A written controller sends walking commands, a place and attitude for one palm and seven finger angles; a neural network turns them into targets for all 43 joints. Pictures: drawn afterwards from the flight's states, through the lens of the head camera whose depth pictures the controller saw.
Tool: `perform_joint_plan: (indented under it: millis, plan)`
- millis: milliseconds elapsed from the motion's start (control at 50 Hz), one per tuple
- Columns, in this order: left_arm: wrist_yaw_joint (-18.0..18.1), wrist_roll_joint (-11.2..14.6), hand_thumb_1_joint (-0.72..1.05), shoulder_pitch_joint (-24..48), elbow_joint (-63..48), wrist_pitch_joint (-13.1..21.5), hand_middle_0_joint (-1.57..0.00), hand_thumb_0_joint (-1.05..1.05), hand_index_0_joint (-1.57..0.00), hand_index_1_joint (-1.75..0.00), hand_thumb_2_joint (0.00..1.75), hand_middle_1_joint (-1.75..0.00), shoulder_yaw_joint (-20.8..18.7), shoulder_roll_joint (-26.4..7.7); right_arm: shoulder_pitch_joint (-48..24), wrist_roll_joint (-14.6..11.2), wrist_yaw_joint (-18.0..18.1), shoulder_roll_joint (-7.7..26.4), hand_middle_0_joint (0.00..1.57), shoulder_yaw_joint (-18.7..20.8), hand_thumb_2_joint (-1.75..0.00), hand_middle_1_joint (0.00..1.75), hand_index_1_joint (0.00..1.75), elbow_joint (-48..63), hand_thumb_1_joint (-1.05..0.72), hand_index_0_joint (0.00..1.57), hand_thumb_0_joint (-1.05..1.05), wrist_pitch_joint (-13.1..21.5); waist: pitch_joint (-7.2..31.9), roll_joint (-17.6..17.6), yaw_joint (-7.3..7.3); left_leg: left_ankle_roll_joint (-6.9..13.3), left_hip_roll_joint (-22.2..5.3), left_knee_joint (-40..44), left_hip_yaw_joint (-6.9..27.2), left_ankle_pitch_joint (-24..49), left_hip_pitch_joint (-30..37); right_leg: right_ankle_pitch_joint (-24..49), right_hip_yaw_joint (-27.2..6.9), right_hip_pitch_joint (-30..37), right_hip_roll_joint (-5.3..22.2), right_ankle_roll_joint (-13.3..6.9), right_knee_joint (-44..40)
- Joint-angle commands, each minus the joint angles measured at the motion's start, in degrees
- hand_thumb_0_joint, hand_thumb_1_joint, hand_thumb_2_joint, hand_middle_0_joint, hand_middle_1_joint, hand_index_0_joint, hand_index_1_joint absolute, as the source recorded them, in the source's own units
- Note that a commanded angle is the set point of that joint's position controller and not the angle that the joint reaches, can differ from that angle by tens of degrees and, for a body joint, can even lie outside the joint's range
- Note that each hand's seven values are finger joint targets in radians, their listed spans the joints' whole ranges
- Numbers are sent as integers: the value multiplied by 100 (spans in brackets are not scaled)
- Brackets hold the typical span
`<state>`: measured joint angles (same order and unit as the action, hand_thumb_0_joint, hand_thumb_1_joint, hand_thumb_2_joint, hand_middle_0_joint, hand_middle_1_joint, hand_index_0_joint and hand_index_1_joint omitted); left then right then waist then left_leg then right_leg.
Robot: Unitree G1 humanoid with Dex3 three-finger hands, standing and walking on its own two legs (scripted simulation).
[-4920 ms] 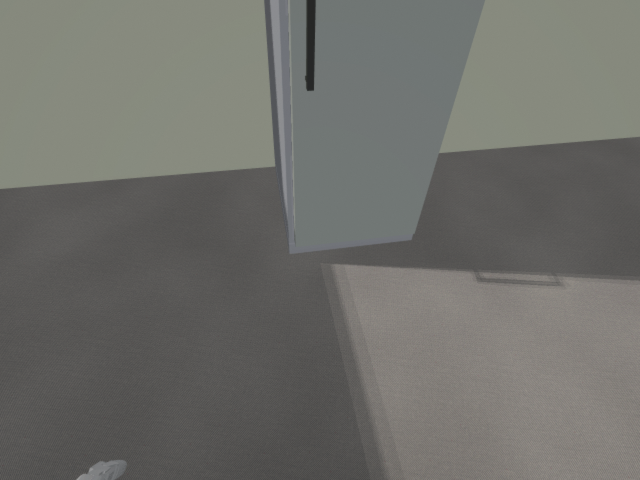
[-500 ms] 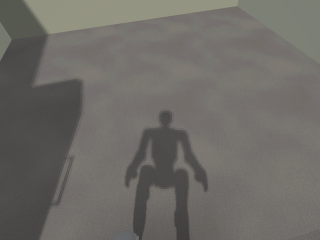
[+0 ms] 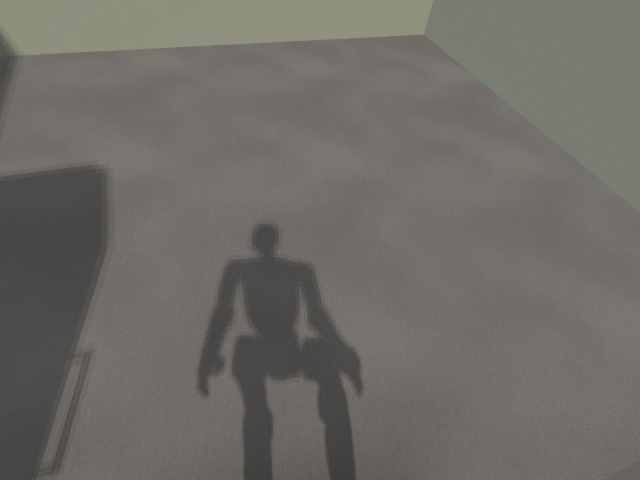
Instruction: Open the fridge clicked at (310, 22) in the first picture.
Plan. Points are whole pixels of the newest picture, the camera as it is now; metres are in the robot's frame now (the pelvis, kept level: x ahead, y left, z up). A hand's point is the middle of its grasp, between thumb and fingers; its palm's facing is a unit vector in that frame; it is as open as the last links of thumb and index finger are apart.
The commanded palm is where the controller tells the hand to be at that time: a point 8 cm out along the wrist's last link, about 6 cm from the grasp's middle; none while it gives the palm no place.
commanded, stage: turn to face it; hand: left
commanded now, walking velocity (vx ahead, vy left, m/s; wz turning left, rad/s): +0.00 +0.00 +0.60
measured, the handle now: out of the picture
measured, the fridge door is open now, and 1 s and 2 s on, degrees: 0 0 0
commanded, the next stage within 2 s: none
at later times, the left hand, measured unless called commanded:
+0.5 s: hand out of the picture +0.11 +0.15 -0.14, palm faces +0.26 -0.93 -0.26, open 7.4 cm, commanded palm none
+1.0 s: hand out of the picture -0.15 +0.18 -0.19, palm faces +0.61 -0.75 -0.26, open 7.4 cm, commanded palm none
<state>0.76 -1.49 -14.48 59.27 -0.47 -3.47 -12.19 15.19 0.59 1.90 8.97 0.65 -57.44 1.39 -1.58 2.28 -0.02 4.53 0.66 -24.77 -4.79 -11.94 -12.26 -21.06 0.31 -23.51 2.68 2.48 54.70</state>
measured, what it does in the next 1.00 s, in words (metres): steps on the spot, turning left: right foot, then left foot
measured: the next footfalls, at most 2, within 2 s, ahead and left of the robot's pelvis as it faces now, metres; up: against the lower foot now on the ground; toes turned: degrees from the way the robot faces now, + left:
right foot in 0.38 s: +0.07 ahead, -0.15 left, +0.00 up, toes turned +10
left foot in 0.86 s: -0.04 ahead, +0.09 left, +0.00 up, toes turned +38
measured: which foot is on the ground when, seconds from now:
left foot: down 0.00-0.38, up 0.40-0.84, down 0.86-1.00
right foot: up 0.00-0.36, down 0.38-0.86, up 0.88-1.00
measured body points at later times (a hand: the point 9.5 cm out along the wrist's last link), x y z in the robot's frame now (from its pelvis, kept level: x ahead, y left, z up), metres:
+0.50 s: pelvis +0.01 -0.06 +0.00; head +0.04 -0.08 +0.45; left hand +0.09 +0.20 -0.12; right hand +0.07 -0.30 -0.17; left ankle -0.03 +0.06 -0.67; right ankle +0.03 -0.15 -0.74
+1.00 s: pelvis -0.03 -0.01 -0.01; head -0.01 +0.04 +0.43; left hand -0.18 +0.22 -0.17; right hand +0.24 -0.14 -0.12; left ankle -0.07 +0.06 -0.74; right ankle +0.03 -0.16 -0.66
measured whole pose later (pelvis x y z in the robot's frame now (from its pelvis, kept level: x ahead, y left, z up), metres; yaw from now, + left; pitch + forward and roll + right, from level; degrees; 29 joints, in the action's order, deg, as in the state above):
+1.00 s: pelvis -0.03 -0.01 -0.01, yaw +35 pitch +0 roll -1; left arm 0.8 -1.4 -14.9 55.1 -4.3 -4.8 -17.0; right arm 5.0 0.7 -0.9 13.4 2.0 -49.7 -1.4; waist -5.6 3.1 -2.9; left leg 3.1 0.0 -34.1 -3.4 -17.5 -16.4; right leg -27.4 4.8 -26.2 7.3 5.3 65.2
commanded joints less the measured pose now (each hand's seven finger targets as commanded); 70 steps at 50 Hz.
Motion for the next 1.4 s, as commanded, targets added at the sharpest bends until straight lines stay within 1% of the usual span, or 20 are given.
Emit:
perform_joint_plan:
  millis: [0,180,300,320,340,360,380,460,740,800,820,840,860,880,940,1000,1140,1260,1340,1380]
  plan:
    - [73,36,90,-144,-277,-59,-20,0,-20,-30,90,-30,-56,-166,405,20,1,925,20,266,-90,30,30,122,-90,20,0,33,248,-837,-32,360,-1456,840,1573,2860,421,171,-30,-380,87,183,283]
    - [104,104,90,1109,-901,-78,-20,0,-20,-30,90,-30,-91,-168,813,99,-29,1084,20,448,-90,30,30,37,-90,20,0,-129,220,-988,267,644,-1426,541,2430,2699,476,-410,-79,-384,-39,193,-554]
    - [145,173,90,687,-968,12,-20,0,-20,-30,90,-30,-121,-250,499,51,-72,1175,20,570,-90,30,30,254,-90,20,0,-188,643,-938,29,308,-1002,-31,2581,2662,-139,652,27,1228,-245,79,-2742]
    - [169,168,90,487,-942,62,-20,0,-20,-30,90,-30,-149,-395,469,8,-101,1091,20,575,-90,30,30,307,-90,20,0,-187,764,-681,-59,39,-782,-288,2435,1959,-617,1247,-149,2018,28,35,-3487]
    - [216,103,90,335,-927,112,-20,0,-20,-30,90,-30,-223,-820,549,-53,-143,782,20,541,-90,30,30,396,-90,20,0,-173,959,450,-84,-373,-295,-1059,1728,298,-1698,1758,-1038,3149,1171,-262,-3798]
    - [234,50,90,245,-975,126,-20,0,-20,-30,90,-30,-290,-1218,502,-20,-125,645,20,538,-90,30,30,572,-90,20,0,-197,886,1412,-131,-760,354,-2342,703,-2193,-2487,3015,-2034,3126,2593,-959,-3687]
    - [220,72,90,239,-1022,94,-20,0,-20,-30,90,-30,-242,-1164,347,44,-129,874,20,616,-90,30,30,579,-90,20,0,-257,697,826,-136,-736,106,-3473,762,-2308,-2241,3278,-1639,2269,2699,-1265,-3616]
    - [183,92,90,892,-1149,116,-20,0,-20,-30,90,-30,-73,-538,347,75,-274,704,20,598,-90,30,30,365,-90,20,0,-471,-184,429,293,-881,-273,-4597,562,-1035,-2250,2733,-132,1255,1547,-774,-3658]
    - [108,-41,90,-124,-943,34,-20,0,-20,-30,90,-30,-222,-1231,-1188,10,-368,883,20,396,-90,30,30,1053,-90,20,0,-426,180,997,-249,-832,-311,-2105,-143,-1249,-1221,3142,536,1775,1959,-938,-3098]
    - [70,11,90,-147,-898,-9,-20,0,-20,-30,90,-30,-259,-1319,-783,20,-352,1069,20,417,-90,30,30,1032,-90,20,0,-339,564,764,-32,-718,-200,-596,-317,-315,-173,3032,981,1649,1835,-547,-2253]
    - [54,55,90,-180,-931,-28,-20,0,-20,-30,90,-30,-246,-1222,-384,31,-347,1399,20,498,-90,30,30,942,-90,20,0,-274,904,96,200,-575,-485,124,119,564,881,2525,1111,1014,1671,-267,-1231]
    - [-1,108,90,-109,-1164,-33,-20,0,-20,-30,90,-30,-182,-844,6,59,-301,2160,20,694,-90,30,30,914,-90,20,0,-209,1098,-1847,447,148,-2146,258,2286,2848,2015,-821,1209,-841,770,269,186]
    - [28,55,90,278,-1338,-104,-20,0,-20,-30,90,-30,-78,-784,421,-31,-268,2422,20,728,-90,30,30,775,-90,20,0,-254,1178,-1785,578,623,-2642,193,2503,4210,1863,-1794,562,-1172,560,307,905]
    - [32,41,90,304,-1361,-138,-20,0,-20,-30,90,-30,-116,-828,298,3,-230,2285,20,691,-90,30,30,769,-90,20,0,-261,998,-1314,484,818,-2654,158,2164,3998,1588,-1540,315,-1238,689,269,1258]
    - [14,38,90,315,-1088,-162,-20,0,-20,-30,90,-30,-187,-888,-561,34,-132,1756,20,526,-90,30,30,979,-90,20,0,-218,383,-1320,179,379,-1651,309,1641,3114,704,-449,11,-1111,578,328,1544]
    - [-19,33,90,72,-967,-170,-20,0,-20,-30,90,-30,-216,-866,-677,15,-142,1619,20,485,-90,30,30,1037,-90,20,0,-171,366,-1046,6,199,-1310,496,1466,2609,511,87,23,-883,458,393,1454]
    - [45,47,90,560,-1187,-178,-20,0,-20,-30,90,-30,-218,-784,-288,46,-154,1528,20,542,-90,30,30,925,-90,20,0,-200,180,-929,146,445,-1292,791,2291,1197,320,76,-155,-816,342,429,679]
    - [72,94,90,984,-1454,-125,-20,0,-20,-30,90,-30,-152,-629,-26,92,-143,1530,20,619,-90,30,30,841,-90,20,0,-241,328,-1023,260,634,-1260,516,2978,1550,346,-437,-175,-376,41,321,-516]
    - [105,159,90,538,-1417,-73,-20,0,-20,-30,90,-30,-138,-583,-196,87,-158,1534,20,659,-90,30,30,882,-90,20,0,-283,633,-1146,71,453,-974,226,3110,1865,-63,-107,-88,754,-259,172,-1851]
    - [136,157,90,167,-1342,7,-20,0,-20,-30,90,-30,-192,-755,-259,26,-182,1357,20,645,-90,30,30,919,-90,20,0,-293,778,-838,-129,48,-593,-224,2923,1212,-819,829,-171,2019,-56,92,-3378]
